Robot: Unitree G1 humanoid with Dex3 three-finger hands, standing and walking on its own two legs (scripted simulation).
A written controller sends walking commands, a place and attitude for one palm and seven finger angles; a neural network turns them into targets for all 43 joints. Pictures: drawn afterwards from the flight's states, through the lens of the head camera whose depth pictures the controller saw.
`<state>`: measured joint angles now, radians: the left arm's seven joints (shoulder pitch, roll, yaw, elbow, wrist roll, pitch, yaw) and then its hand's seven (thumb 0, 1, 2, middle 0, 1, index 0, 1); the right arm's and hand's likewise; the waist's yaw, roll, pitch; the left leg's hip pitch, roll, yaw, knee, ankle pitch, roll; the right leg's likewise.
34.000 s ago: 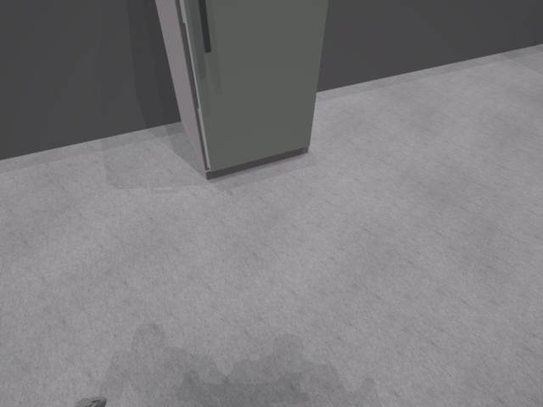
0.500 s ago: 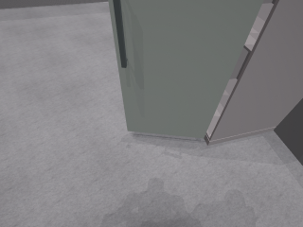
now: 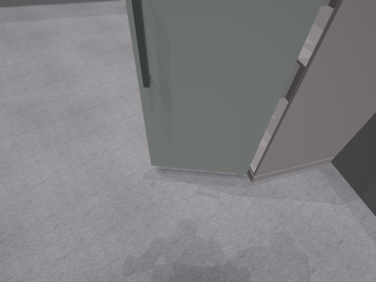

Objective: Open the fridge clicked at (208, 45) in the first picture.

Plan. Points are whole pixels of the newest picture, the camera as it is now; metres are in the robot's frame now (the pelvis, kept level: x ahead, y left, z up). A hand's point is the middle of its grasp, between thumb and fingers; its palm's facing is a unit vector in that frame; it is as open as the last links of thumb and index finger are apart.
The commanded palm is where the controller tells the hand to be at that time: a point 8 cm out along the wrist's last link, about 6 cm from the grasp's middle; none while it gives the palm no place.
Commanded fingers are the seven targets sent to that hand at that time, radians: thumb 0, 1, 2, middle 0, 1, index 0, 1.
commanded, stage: look to check the result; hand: left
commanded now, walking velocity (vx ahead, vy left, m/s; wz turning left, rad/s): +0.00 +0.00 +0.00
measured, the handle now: (142, 38) +0.80 +0.19 +0.11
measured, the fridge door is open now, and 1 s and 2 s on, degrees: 70 70 70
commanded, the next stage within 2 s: stand and wait in 0.42 s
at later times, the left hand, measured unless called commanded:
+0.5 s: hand out of the picture +0.09 +0.23 -0.16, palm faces -0.03 -0.94 -0.33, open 7.4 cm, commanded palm none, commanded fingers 0.00 0.90 0.90 -0.20 -0.30 -0.20 -0.30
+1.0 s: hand out of the picture +0.10 +0.21 -0.16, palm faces -0.05 -0.94 -0.34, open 7.4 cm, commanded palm none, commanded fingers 0.00 0.90 0.90 -0.20 -0.30 -0.20 -0.30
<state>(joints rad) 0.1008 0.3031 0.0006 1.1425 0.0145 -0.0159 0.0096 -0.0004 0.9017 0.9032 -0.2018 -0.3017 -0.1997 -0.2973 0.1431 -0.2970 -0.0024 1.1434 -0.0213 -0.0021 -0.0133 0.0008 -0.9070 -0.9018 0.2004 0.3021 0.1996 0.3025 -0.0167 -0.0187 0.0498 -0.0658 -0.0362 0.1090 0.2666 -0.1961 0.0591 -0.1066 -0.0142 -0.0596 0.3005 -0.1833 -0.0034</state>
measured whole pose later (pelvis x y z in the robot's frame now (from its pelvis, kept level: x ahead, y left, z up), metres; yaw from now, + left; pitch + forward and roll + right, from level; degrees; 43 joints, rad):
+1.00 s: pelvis +0.02 -0.03 +0.00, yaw +0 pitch +0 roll +0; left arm 0.09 0.33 0.00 1.14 0.01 -0.02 0.01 0.00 0.90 0.90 -0.20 -0.30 -0.20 -0.30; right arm 0.13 -0.33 0.00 1.14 -0.02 0.00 -0.01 0.00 -0.91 -0.90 0.20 0.30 0.20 0.30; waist -0.02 0.00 0.04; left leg -0.03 0.01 0.10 0.23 -0.20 0.01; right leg -0.07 0.03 -0.06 0.26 -0.19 -0.05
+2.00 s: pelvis +0.01 -0.04 +0.00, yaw -1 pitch -1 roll +0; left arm 0.09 0.32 0.00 1.15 0.01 -0.02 0.01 0.00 0.90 0.90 -0.20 -0.30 -0.20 -0.30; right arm 0.14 -0.33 0.00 1.15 -0.02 0.01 -0.01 0.00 -0.91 -0.90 0.20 0.30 0.20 0.30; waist -0.02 0.01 0.04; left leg -0.04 0.03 0.11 0.25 -0.20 -0.01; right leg -0.06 0.06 -0.06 0.23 -0.16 -0.06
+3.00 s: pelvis +0.01 -0.03 +0.00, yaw -1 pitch -1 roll +0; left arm 0.09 0.34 0.00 1.15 0.01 -0.03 0.01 0.00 0.90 0.90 -0.20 -0.30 -0.20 -0.30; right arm 0.13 -0.33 0.00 1.15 -0.02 0.00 -0.01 0.00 -0.91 -0.90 0.20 0.30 0.20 0.30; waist -0.02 -0.01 0.05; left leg -0.03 0.01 0.11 0.23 -0.19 0.01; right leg -0.06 0.04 -0.06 0.23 -0.16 -0.05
